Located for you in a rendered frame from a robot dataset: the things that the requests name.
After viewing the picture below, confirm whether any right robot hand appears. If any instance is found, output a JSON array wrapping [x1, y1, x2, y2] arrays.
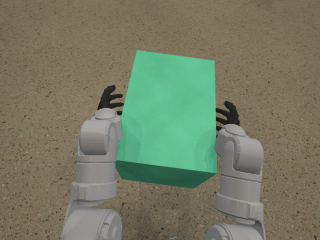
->
[[215, 101, 240, 138]]

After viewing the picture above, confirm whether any left robot forearm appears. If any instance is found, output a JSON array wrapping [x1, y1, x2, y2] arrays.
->
[[60, 108, 123, 240]]

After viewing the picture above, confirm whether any carton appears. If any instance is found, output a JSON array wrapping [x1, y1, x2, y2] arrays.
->
[[115, 50, 217, 189]]

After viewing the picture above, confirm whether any right robot forearm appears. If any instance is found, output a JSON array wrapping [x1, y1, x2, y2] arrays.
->
[[214, 124, 266, 240]]

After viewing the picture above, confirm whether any robot left upper arm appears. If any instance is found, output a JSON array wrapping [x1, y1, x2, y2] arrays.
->
[[61, 207, 122, 240]]

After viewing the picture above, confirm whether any left robot hand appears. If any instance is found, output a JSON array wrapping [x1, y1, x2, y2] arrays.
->
[[97, 85, 124, 115]]

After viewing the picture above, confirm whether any robot right upper arm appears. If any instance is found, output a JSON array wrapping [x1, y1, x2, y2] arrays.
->
[[205, 223, 263, 240]]

